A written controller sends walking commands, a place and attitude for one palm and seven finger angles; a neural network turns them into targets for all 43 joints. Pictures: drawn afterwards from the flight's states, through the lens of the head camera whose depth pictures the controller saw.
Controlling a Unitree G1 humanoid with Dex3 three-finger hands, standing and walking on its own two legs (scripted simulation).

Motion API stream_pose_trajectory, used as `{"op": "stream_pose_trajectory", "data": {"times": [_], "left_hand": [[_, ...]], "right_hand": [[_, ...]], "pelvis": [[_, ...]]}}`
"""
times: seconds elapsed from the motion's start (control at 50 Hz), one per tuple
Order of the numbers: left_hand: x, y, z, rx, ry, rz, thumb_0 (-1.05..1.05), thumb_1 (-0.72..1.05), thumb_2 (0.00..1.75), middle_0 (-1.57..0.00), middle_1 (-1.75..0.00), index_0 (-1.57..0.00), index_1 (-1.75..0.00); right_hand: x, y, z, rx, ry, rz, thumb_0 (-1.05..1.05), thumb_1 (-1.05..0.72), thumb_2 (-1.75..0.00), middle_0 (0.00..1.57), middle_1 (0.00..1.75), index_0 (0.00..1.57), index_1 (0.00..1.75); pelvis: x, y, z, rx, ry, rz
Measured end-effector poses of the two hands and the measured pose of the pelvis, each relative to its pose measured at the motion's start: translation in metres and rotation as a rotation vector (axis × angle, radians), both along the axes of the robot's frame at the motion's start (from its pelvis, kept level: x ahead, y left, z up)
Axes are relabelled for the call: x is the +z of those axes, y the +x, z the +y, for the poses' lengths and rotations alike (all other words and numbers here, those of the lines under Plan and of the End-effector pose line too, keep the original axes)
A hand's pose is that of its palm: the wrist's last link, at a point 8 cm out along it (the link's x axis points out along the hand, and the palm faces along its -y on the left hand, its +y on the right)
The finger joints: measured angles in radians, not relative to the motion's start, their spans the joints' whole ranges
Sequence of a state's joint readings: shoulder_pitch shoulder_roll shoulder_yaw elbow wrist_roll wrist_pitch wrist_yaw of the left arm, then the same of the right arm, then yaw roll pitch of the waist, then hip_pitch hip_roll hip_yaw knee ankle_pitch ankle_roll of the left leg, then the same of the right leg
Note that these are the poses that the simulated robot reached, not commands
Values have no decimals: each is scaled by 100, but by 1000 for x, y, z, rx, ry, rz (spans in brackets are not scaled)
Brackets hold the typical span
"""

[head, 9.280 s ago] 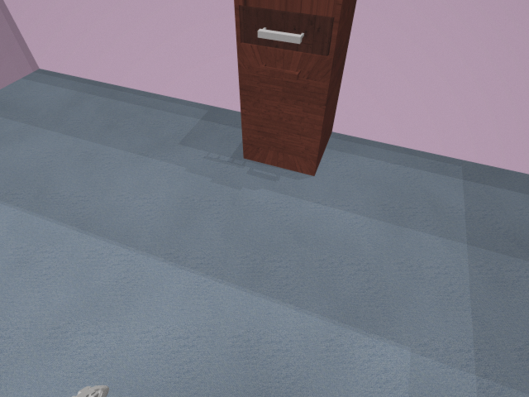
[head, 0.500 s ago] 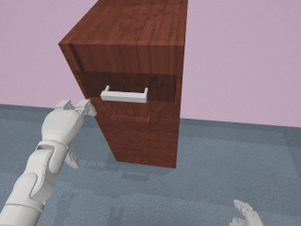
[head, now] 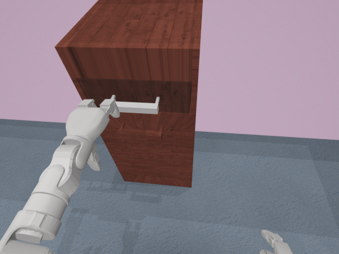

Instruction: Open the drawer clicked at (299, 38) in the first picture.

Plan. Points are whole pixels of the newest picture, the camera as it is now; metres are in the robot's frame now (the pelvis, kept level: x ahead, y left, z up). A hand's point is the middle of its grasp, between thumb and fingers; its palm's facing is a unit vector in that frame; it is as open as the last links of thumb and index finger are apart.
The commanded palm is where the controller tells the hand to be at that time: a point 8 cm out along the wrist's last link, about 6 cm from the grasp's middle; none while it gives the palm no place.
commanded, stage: move the hooked fingers above the handle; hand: left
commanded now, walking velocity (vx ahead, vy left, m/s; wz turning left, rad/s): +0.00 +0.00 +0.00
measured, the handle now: (133, 103) +0.58 +0.19 -0.02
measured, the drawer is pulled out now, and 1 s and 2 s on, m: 0.00 0.00 0.00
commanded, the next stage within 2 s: lower the fingers behind the handle in 1.88 s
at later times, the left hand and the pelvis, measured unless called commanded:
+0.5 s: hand (112, 117) +0.45 +0.21 +0.06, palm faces -0.04 -0.03 -1.00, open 13.8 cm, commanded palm +0.44 +0.21 +0.12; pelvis +0.01 +0.00 -0.01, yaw -1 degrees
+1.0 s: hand (128, 102) +0.52 +0.18 +0.04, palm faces -0.06 -0.02 -1.00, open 13.8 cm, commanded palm +0.52 +0.19 +0.10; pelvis +0.02 +0.01 -0.02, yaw -2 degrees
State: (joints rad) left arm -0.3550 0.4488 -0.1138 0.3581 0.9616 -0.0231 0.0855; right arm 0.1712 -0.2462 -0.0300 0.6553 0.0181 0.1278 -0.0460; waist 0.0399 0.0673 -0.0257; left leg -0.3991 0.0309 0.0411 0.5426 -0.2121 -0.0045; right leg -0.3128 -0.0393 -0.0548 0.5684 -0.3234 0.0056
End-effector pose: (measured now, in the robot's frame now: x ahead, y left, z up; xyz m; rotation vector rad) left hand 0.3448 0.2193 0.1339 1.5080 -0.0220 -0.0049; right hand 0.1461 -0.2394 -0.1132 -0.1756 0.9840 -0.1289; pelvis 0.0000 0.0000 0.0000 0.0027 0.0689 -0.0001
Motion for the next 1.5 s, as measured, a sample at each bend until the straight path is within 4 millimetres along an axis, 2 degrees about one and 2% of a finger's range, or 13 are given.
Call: {"op": "stream_pose_trajectory", "data": {"times": [0.22, 0.36, 0.56, 0.76, 1.1, 1.26, 1.5], "left_hand": [[-9, 40, -5, -14, 16, 37, 0, -49, 30, -32, -120, -32, -120], [-16, 62, -11, -20, 20, 40, 0, -49, 30, -31, -120, -32, -120], [-23, 93, -10, 1, 36, 61, 0, -49, 30, -32, -120, -32, -120], [-26, 123, -25, -25, 33, 53, 0, -49, 30, -32, -120, -32, -120], [-36, 176, -41, 11, 45, 84, 0, -49, 30, -31, -120, -32, -120], [-36, 178, -40, -4, 33, 71, 0, -49, 30, -32, -121, -34, -122], [-40, 171, -28, 19, 46, 87, 0, -49, 30, -32, -120, -33, -120]], "right_hand": [[-13, -49, -21, -101, -33, 127, 1, -91, -90, 20, 30, 20, 30], [-18, -70, -27, -142, -40, 187, 1, -91, -90, 20, 30, 20, 30], [-20, -84, -29, -181, -49, 226, 0, -91, -90, 20, 30, 20, 30], [-23, -103, -29, -211, -61, 285, 0, -91, -90, 20, 30, 20, 30], [-23, -163, -23, -306, -77, 416, 0, -91, -90, 20, 30, 20, 30], [-22, -183, -20, -323, -81, 469, 0, -91, -90, 20, 30, 20, 30], [-22, -178, -18, -320, -85, 426, 0, -91, -90, 20, 30, 20, 30]], "pelvis": [[-4, 5, 0, -14, 2, 44], [-7, 8, 0, -19, 2, 74], [-10, 12, 0, -21, -3, 116], [-14, 15, 3, -24, -8, 161], [-22, 17, 6, -40, -14, 243], [-24, 16, 7, -43, -19, 256], [-24, 10, 10, -46, -23, 256]]}}
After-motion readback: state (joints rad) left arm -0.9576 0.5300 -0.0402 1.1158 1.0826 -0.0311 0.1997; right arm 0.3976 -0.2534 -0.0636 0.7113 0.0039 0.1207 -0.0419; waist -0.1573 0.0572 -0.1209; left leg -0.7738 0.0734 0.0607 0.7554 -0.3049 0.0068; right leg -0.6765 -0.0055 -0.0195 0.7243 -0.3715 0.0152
